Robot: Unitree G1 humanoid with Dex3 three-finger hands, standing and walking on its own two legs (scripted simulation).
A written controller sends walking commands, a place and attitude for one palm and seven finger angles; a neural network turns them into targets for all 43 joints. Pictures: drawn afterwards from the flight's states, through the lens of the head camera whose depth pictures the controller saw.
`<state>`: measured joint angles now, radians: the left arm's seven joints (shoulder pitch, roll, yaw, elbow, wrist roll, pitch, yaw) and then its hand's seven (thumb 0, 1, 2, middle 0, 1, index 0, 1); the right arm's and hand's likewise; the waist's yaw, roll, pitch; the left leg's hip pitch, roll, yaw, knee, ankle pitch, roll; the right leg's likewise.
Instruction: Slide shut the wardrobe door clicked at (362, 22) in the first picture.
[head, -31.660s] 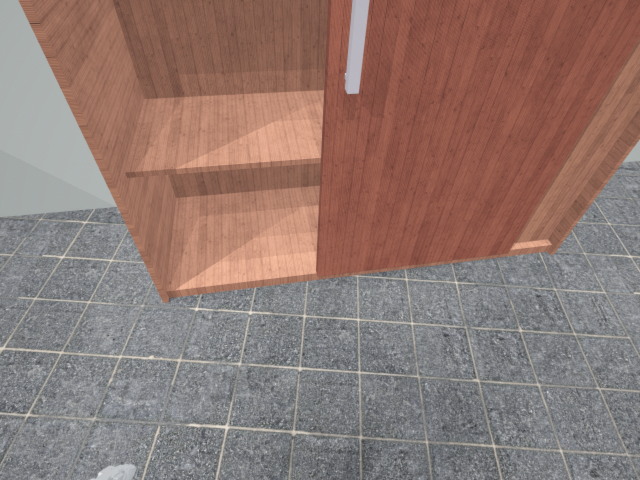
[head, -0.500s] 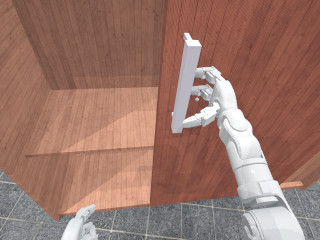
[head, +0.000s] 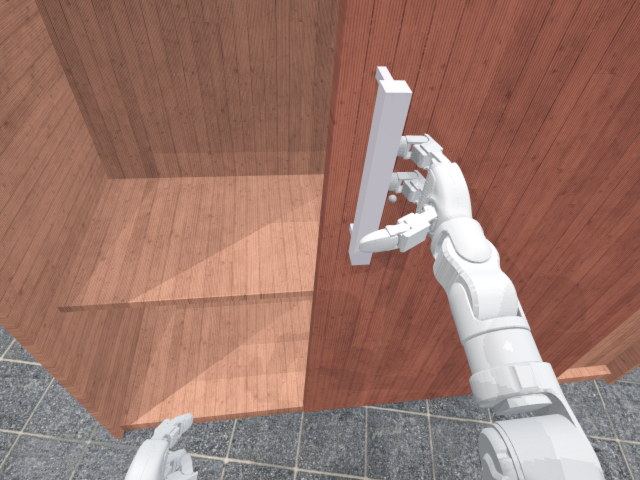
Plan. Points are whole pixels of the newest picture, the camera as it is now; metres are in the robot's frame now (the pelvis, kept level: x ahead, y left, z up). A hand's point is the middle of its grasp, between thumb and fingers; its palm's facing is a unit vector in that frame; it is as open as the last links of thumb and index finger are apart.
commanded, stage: slide the fingers in behind the handle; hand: right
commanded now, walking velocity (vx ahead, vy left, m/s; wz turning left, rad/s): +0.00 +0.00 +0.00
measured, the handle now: (369, 177) +0.44 -0.02 +0.18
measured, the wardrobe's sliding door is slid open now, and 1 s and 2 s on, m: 0.52 0.52 0.52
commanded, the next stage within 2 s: grip the handle and tug to test in 0.26 s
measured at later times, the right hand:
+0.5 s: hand (386, 198) +0.40 -0.04 +0.18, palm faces -0.17 +0.99 -0.04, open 13.6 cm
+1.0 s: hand (377, 203) +0.39 -0.03 +0.18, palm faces -0.23 +0.97 +0.00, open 7.3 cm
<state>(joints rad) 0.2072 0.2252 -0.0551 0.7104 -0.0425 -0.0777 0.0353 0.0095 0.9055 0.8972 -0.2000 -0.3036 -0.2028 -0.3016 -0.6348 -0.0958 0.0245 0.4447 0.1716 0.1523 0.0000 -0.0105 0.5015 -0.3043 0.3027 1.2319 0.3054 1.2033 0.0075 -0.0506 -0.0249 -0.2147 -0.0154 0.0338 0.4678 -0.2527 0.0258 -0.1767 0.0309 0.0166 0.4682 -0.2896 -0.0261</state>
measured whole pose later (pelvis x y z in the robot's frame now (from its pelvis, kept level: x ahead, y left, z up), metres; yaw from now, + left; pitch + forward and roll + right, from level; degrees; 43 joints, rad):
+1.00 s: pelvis +0.00 +0.00 +0.00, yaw +1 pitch +0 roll +0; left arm 0.19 0.23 -0.06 0.69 -0.04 -0.06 0.04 0.01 0.91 0.90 -0.20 -0.30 -0.20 -0.30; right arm -0.59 -0.08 0.03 0.39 0.18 0.15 0.04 -0.01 -0.39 -0.72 0.42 1.35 0.42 1.35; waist 0.01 -0.05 -0.03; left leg -0.20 -0.03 0.02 0.45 -0.25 0.03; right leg -0.16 0.02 0.01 0.46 -0.29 -0.02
